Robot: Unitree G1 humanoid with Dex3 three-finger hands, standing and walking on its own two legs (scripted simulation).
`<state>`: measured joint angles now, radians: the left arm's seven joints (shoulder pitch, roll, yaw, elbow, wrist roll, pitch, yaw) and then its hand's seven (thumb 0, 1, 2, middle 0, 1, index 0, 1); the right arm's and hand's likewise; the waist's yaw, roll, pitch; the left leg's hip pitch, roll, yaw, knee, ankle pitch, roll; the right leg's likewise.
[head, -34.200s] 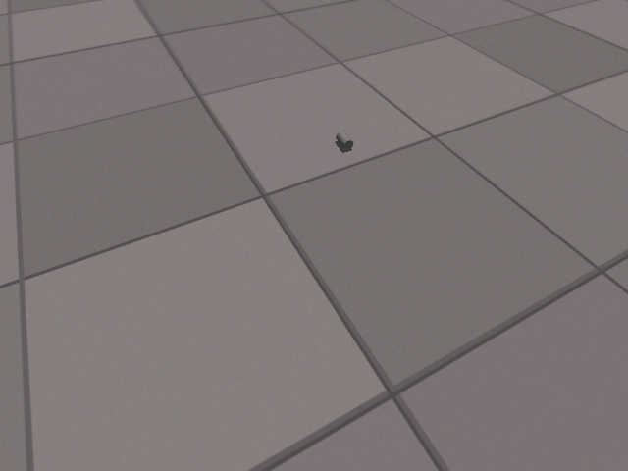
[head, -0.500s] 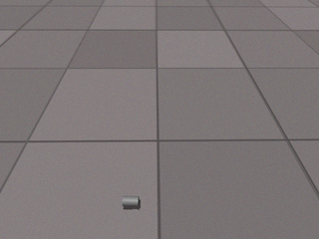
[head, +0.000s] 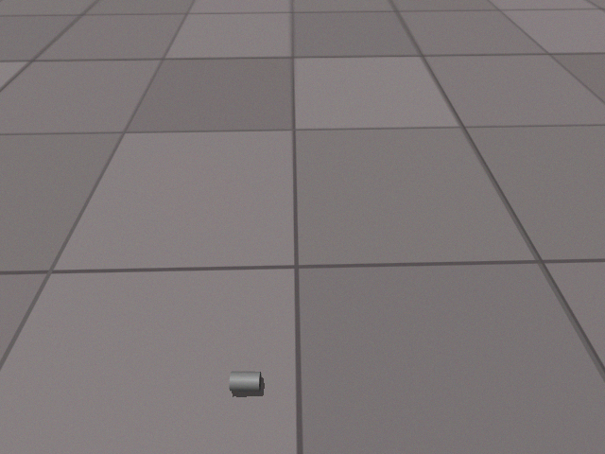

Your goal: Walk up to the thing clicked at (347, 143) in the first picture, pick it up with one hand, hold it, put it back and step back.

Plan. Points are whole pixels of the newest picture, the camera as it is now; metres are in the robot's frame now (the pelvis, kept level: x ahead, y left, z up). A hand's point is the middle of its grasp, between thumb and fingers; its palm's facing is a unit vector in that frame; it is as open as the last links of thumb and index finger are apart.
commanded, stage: stand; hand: left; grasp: from above
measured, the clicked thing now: (245, 381) +0.48 +0.21 -0.75
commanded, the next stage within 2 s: step back in 1.30 s
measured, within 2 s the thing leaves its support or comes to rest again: neither
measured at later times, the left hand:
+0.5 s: hand out of the picture +0.08 +0.24 -0.16, palm faces +0.02 -0.94 -0.34, open 7.4 cm
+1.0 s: hand out of the picture +0.08 +0.24 -0.16, palm faces +0.00 -0.94 -0.34, open 7.4 cm
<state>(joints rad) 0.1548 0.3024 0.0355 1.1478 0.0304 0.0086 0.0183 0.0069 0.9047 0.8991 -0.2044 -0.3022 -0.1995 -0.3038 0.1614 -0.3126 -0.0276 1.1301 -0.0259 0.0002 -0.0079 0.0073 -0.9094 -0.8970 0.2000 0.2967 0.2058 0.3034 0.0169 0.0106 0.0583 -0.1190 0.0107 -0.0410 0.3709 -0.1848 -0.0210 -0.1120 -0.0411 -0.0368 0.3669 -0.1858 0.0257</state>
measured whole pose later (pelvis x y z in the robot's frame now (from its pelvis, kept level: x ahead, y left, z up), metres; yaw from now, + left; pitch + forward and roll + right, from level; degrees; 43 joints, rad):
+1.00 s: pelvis +0.01 -0.01 +0.00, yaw -1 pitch -2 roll +0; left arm 0.11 0.33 0.03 1.15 0.02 0.00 0.00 0.01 0.90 0.90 -0.20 -0.30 -0.20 -0.30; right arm 0.13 -0.33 -0.01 1.15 -0.02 -0.01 0.00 0.01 -0.91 -0.90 0.20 0.30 0.21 0.30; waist 0.01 0.01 0.06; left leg -0.10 0.03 -0.04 0.32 -0.18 -0.03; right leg -0.11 -0.03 -0.03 0.33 -0.18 0.01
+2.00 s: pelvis -0.10 +0.03 -0.03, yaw -6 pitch -2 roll +0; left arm 0.13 0.37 0.08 0.90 0.02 0.05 0.01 0.01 0.90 0.90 -0.20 -0.30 -0.20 -0.30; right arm 0.10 -0.36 -0.04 0.86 -0.02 0.03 -0.01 0.01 -0.91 -0.90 0.20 0.30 0.21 0.30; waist 0.00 -0.02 0.20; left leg -0.36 0.00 0.07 0.66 -0.26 0.04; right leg -0.25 0.03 0.07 0.68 -0.39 0.00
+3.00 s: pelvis -0.40 +0.02 -0.01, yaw -5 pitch -1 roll +2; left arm 0.19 0.35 0.08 0.83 0.05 0.06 0.00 0.01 0.90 0.90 -0.21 -0.30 -0.20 -0.30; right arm 0.19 -0.41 -0.05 0.86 0.00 0.05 -0.02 0.01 -0.91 -0.90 0.20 0.30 0.21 0.30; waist 0.02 0.02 0.12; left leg -0.45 -0.12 -0.13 1.11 -0.46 -0.01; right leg -0.32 -0.02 0.04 0.59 -0.26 -0.02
